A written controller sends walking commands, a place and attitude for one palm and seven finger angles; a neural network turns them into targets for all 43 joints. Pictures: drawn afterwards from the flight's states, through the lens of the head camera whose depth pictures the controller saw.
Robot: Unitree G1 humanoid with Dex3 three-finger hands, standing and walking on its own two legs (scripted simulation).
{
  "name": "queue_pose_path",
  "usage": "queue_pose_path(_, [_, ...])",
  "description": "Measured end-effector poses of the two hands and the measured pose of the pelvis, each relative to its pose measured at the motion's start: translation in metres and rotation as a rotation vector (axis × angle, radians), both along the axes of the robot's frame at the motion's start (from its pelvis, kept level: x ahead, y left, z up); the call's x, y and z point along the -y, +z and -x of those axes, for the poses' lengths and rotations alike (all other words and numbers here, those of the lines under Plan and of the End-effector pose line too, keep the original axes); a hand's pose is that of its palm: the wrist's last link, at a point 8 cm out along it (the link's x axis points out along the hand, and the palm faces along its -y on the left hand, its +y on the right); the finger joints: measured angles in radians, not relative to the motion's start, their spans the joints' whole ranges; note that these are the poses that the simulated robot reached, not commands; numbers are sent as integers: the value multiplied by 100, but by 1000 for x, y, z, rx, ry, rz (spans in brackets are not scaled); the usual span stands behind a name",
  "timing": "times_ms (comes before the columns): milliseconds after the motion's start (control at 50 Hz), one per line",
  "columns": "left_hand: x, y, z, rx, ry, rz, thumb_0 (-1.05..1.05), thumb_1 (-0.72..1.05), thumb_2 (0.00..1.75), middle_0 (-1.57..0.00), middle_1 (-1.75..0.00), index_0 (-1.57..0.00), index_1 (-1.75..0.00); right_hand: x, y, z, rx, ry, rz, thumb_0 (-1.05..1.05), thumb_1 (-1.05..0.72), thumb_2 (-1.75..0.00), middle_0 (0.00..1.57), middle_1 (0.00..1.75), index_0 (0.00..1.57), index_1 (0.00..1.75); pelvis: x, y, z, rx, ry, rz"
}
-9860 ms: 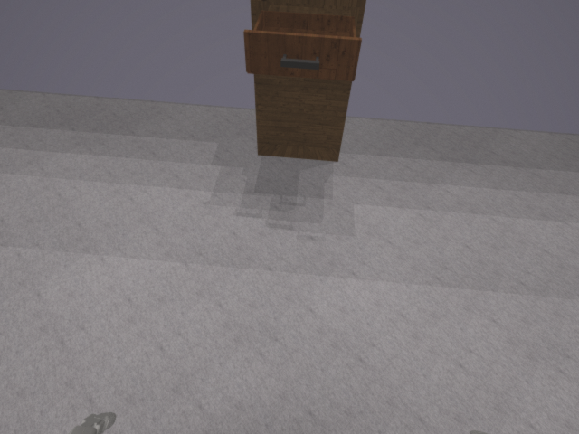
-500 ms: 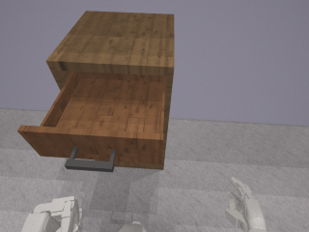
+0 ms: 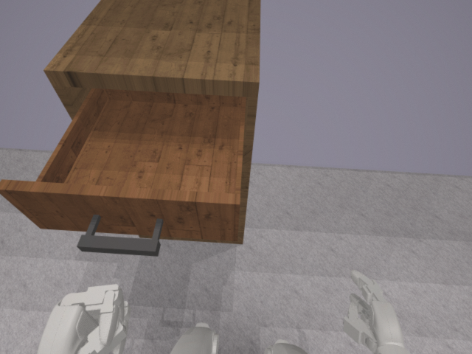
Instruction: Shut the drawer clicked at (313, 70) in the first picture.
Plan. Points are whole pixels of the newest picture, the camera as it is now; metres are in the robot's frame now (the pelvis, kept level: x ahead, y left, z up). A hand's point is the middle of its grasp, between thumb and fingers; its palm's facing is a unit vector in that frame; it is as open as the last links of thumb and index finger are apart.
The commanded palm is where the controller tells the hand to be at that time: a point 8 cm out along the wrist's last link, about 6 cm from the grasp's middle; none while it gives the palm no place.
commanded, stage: bring the fist close to the handle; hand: left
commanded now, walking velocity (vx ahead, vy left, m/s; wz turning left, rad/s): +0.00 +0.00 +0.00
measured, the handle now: (123, 234) +0.31 +0.22 +0.01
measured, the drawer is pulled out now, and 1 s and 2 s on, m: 0.27 0.27 0.21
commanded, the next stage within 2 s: push the drawer shut in 0.98 s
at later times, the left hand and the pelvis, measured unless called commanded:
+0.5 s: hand (131, 304) +0.19 +0.17 +0.02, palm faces +0.04 -1.00 -0.04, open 3.3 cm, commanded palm +0.16 +0.23 +0.02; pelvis +0.00 +0.00 -0.03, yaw -1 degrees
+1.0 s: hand (136, 304) +0.20 +0.17 +0.00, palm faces +0.03 -1.00 -0.02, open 3.3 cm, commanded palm +0.17 +0.23 +0.01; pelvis +0.00 +0.01 -0.03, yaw -1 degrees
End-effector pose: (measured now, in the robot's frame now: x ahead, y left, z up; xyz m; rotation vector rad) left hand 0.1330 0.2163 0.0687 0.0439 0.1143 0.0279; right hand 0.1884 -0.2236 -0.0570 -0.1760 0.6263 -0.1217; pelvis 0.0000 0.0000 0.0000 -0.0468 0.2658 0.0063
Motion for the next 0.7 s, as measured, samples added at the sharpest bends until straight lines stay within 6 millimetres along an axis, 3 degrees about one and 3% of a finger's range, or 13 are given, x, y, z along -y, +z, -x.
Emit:
queue_pose_path(160, [-7,-10,-6,-3,35,-4,2,90,90,-139,-160,-139,-160,9,-11,5,-43,-23,12,2,-91,-90,20,30,20,30,3,-3,-4,-22,-2,-1])
queue_pose_path(300, [-5,-31,-13,1,9,3,2,90,90,-139,-160,-139,-160,13,-23,2,-57,-13,35,2,-91,-90,20,30,20,30,3,-14,-1,-51,-4,2])
queue_pose_path(500, [-12,-48,-38,32,9,8,2,90,90,-139,-160,-139,-160,10,-38,2,-90,-6,40,2,-91,-90,20,30,20,30,3,-26,0,-85,-8,7])
queue_pose_path(700, [-11,-61,-45,6,4,21,2,90,90,-139,-160,-139,-160,7,-44,7,-121,-8,49,1,-91,-90,20,30,20,30,-3,-30,0,-101,-12,11])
